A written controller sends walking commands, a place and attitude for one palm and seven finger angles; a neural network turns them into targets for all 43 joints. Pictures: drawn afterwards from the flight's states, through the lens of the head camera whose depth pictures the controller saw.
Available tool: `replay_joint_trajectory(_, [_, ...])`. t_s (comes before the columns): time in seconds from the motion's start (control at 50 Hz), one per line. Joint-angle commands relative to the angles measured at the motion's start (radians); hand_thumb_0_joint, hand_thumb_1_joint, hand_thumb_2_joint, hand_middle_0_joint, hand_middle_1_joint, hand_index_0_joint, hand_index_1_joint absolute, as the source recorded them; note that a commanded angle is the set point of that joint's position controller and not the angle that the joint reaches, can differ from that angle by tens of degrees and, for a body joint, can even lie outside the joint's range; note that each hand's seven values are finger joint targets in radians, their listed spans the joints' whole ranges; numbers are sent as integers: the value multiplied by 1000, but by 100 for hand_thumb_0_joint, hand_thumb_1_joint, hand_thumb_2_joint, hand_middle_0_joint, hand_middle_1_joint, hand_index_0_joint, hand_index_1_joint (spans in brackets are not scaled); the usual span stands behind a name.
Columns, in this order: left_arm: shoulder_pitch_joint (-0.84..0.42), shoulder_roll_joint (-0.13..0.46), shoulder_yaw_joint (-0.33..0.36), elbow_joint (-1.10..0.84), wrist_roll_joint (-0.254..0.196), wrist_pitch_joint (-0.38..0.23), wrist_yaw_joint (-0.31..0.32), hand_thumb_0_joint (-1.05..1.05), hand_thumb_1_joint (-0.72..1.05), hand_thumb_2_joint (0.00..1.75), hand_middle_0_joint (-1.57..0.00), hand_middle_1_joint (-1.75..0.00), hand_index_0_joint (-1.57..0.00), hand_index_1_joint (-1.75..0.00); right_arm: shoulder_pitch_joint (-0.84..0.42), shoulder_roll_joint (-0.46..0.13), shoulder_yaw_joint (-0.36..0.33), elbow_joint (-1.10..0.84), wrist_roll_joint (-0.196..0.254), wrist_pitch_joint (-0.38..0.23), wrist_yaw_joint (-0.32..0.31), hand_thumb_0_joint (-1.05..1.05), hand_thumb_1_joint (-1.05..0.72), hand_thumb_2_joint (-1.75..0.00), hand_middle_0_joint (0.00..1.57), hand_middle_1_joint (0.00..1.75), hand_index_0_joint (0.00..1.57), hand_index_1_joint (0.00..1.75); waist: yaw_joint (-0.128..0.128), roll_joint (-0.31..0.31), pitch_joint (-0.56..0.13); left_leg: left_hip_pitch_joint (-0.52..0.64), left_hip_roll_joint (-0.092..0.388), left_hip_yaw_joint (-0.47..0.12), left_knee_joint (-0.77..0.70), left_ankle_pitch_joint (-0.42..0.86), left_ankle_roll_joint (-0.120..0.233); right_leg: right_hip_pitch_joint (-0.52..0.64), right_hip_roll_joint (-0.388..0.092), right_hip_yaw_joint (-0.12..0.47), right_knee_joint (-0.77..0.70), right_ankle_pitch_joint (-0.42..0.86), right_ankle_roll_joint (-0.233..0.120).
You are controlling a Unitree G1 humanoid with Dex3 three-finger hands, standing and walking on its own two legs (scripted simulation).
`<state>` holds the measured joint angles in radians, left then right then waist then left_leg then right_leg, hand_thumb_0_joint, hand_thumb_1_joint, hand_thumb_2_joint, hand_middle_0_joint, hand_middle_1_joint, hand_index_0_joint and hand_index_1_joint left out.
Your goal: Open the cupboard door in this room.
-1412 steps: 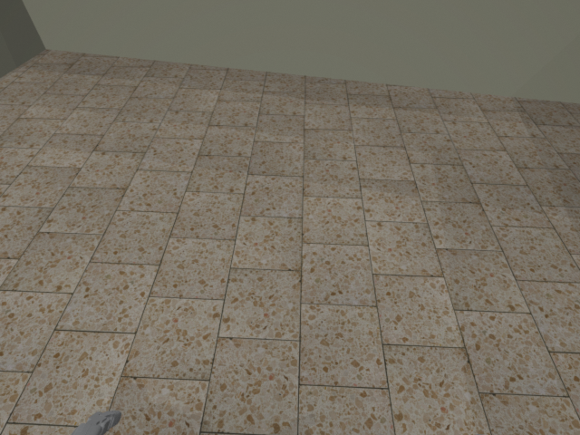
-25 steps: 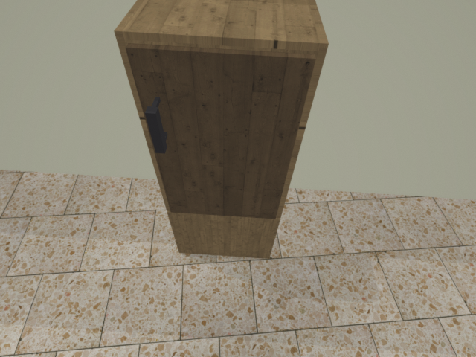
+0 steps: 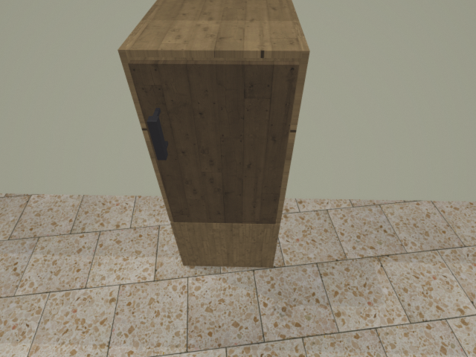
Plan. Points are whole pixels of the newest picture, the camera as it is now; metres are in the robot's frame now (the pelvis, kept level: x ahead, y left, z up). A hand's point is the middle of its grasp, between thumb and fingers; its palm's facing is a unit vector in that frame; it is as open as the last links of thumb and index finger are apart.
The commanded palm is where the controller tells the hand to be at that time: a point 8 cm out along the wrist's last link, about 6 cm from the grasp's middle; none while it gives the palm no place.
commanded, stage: shuffle to correct the standing spot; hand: left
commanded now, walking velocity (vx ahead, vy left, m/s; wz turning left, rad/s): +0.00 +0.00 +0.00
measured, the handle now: (159, 134) +0.61 +0.23 +0.03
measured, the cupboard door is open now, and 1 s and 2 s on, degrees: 0 0 0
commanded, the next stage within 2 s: come to a stop and stand still in 0.54 s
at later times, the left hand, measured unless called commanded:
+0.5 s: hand out of the picture -0.02 +0.17 -0.18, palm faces +0.05 -0.99 -0.14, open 7.4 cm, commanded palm none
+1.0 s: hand out of the picture +0.11 +0.20 -0.19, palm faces +0.08 -0.98 -0.18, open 7.3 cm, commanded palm none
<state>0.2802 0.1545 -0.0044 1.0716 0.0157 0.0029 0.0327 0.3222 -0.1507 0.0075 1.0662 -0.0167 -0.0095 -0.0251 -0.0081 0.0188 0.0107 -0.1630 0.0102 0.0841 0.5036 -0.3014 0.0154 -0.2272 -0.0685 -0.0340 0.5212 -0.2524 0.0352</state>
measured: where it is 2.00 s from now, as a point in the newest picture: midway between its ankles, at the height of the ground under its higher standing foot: outside the picture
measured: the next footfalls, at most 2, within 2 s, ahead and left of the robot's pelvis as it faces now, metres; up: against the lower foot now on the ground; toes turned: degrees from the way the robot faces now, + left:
right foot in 0.64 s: +0.12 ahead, -0.07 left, +0.00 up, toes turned +2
left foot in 0.88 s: +0.18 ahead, +0.15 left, +0.00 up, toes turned +7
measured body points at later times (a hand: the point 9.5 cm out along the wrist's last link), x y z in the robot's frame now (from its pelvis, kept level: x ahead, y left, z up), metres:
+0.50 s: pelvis +0.03 +0.01 +0.00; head +0.03 +0.02 +0.45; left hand -0.02 +0.22 -0.17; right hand -0.02 -0.21 -0.16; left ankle -0.02 +0.11 -0.74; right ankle +0.01 -0.12 -0.71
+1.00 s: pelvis +0.11 +0.03 -0.01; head +0.13 +0.03 +0.44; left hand +0.11 +0.25 -0.17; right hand +0.16 -0.20 -0.16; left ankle +0.14 +0.15 -0.74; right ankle +0.08 -0.08 -0.72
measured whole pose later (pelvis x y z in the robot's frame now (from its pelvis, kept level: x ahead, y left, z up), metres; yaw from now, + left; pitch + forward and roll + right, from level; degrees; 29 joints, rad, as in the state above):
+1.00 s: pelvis +0.11 +0.03 -0.01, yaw +1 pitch +0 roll +1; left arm 0.28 0.14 0.04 1.03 0.02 0.04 0.04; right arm 0.23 -0.15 -0.02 1.01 -0.03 -0.01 -0.04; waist 0.01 -0.03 0.05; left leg -0.34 0.04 0.11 0.58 -0.24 0.01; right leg -0.31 -0.05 -0.06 0.78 -0.51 0.00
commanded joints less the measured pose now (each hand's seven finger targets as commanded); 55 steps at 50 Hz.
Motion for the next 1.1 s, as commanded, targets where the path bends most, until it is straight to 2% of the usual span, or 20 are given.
replay_joint_trajectory(0.0, [59, 92, 21, -31, -1, -15, 2, 0, 90, 90, -20, -30, -20, -30, 46, -92, -24, -28, 2, -16, -1, 0, -90, -90, 20, 30, 20, 30, 9, -33, 87, -126, 83, -110, -160, -15, 22, 1, -33, 54, -110, -4, -57])
replay_joint_trajectory(0.18, [117, 103, 39, -30, 11, -11, -7, 0, 90, 90, -20, -30, -20, -30, 81, -91, -30, -14, -8, 4, 10, 0, -90, -90, 20, 30, 20, 30, 16, -44, 133, -199, 47, -86, -105, -279, 30, -72, -42, 108, -156, -379, -85])
replay_joint_trajectory(0.26, [161, 121, 61, -26, 7, -15, -9, 0, 90, 90, -20, -30, -20, -30, 100, -55, -27, -25, -9, 2, 15, 0, -90, -90, 20, 30, 20, 30, 16, -158, 135, -226, -10, -15, 62, -170, 28, -77, -118, 221, -233, -476, -135])
replay_joint_trajectory(0.32, [144, 116, 68, -35, 5, -20, -11, 0, 90, 90, -20, -30, -20, -30, 139, -36, -25, -17, -8, -12, 15, 0, -90, -90, 20, 30, 20, 30, -6, -121, 113, -125, -7, -9, 33, -123, 33, -143, -124, 199, -212, -433, -149])
replay_joint_trajectory(0.36, [98, 84, 61, -56, 9, -15, -17, 0, 90, 90, -20, -30, -20, -30, 196, -66, -31, 0, -8, -18, 13, 0, -90, -90, 20, 30, 20, 30, -29, 24, 148, -79, 56, -125, -108, -233, 53, -232, -31, 79, -61, -393, -114])
replay_joint_trajectory(0.4, [42, 13, 47, -88, 18, -24, -23, 0, 90, 90, -20, -30, -20, -30, 260, -135, -48, 18, -11, -30, 1, 0, -90, -90, 20, 30, 20, 30, -56, 257, 194, -39, 254, -423, -319, -355, 151, -361, 72, -88, 261, -246, -77])
replay_joint_trajectory(0.42, [3, 12, 44, -104, 20, -31, -26, 0, 90, 90, -20, -30, -20, -30, 263, -132, -46, 18, -11, -39, -2, 0, -90, -90, 20, 30, 20, 30, -61, 231, 217, -3, 293, -472, -343, -251, 202, -437, 44, -52, 370, -260, -85])
replay_joint_trajectory(0.5, [-8, -24, 40, -100, 5, -57, -41, 0, 90, 90, -20, -30, -20, -30, 199, -106, -30, 8, -16, -64, -6, 0, -90, -90, 20, 30, 20, 30, -17, 94, 119, 33, 250, -261, -217, 331, 206, -299, 6, -57, 273, -210, -80])
replay_joint_trajectory(0.56, [111, -23, 46, -58, 5, -60, -40, 0, 90, 90, -20, -30, -20, -30, 158, -112, -32, 4, -1, -62, -10, 0, -90, -90, 20, 30, 20, 30, 44, 51, 30, -76, 158, -126, -80, 355, 135, 31, 56, -113, 13, 27, -75])
replay_joint_trajectory(0.58, [177, 14, 57, -37, 6, -65, -34, 0, 90, 90, -20, -30, -20, -30, 153, -99, -31, 2, 7, -64, -6, 0, -90, -90, 20, 30, 20, 30, 77, -17, 0, -177, 120, -83, 2, 280, 107, 187, 14, -49, -5, 62, -92])
replay_joint_trajectory(0.62, [358, 184, 95, 7, 5, -73, -15, 0, 90, 90, -20, -30, -20, -30, 114, -46, -27, -48, 10, -64, 7, 0, -90, -90, 20, 30, 20, 30, 137, -316, -62, -515, -30, 30, 454, -305, 36, 425, -406, 519, -242, 33, -276])
replay_joint_trajectory(0.64, [349, 178, 99, 3, -1, -65, -5, 0, 90, 90, -20, -30, -20, -30, 78, -72, -38, -58, -3, -52, 6, 0, -90, -90, 20, 30, 20, 30, 127, -164, -26, -547, 12, -53, 608, -300, 29, 370, -430, 530, -272, 65, -329])
replay_joint_trajectory(0.72, [65, 67, 59, -68, 14, -52, 10, 0, 90, 90, -20, -30, -20, -30, 85, -4, -28, -34, 1, -9, 16, 0, -90, -90, 20, 30, 20, 30, -6, -234, 99, -320, 82, -71, 458, -159, -5, -41, -257, 105, -237, 365, -229])
replay_joint_trajectory(0.78, [26, 104, 66, -86, 13, -32, 10, 0, 90, 90, -20, -30, -20, -30, 134, 39, -22, -7, 10, -5, 12, 0, -90, -90, 20, 30, 20, 30, -31, -155, 44, -81, 22, 14, 120, 86, -34, -122, -164, -24, -98, 368, -163])
replay_joint_trajectory(0.82, [58, 92, 64, -84, 0, -11, 8, 0, 90, 90, -20, -30, -20, -30, 163, -16, -34, -2, 6, -16, 5, 0, -90, -90, 20, 30, 20, 30, -18, 10, 12, 31, 59, -21, -55, 347, -26, -128, -88, -25, 52, 166, -97])
replay_joint_trajectory(0.86, [125, 52, 57, -86, -12, 11, 10, 0, 90, 90, -20, -30, -20, -30, 100, -131, -51, -50, 0, -21, -10, 0, -90, -90, 20, 30, 20, 30, 17, 259, -16, -71, 331, -294, -161, 702, 134, -93, 7, -54, 199, -247, -26])
replay_joint_trajectory(0.9, [88, 25, 50, -100, -2, 16, 8, 0, 90, 90, -20, -30, -20, -30, 22, -148, -61, -83, -12, -12, -14, 0, -90, -90, 20, 30, 20, 30, 16, 136, 56, -182, 336, -289, -199, 541, 169, -92, 19, -29, 304, -303, -38])
replay_joint_trajectory(1.0, [98, 35, 55, -88, -1, 15, -2, 0, 90, 90, -20, -30, -20, -30, -36, -172, -78, -96, -12, 0, -26, 0, -90, -90, 20, 30, 20, 30, 11, 153, -80, 25, 299, -200, -80, 810, 174, -114, 27, -16, 220, -226, -33])
replay_joint_trajectory(1.06, [130, 50, 57, -88, 11, 3, -3, 0, 90, 90, -20, -30, -20, -30, -54, -168, -89, -110, -2, 12, -23, 0, -90, -90, 20, 30, 20, 30, 22, 37, -127, -2, 228, -141, 24, 607, 104, 0, 26, 1, -46, 75, -31])
replay_joint_trajectory(1.08, [123, 88, 63, -98, 17, -2, 0, 0, 90, 90, -20, -30, -20, -30, -61, -133, -86, -120, 4, 15, -19, 0, -90, -90, 20, 30, 20, 30, 19, -85, -114, -88, 145, -74, 94, 397, 49, 41, -50, 101, -91, 304, -51])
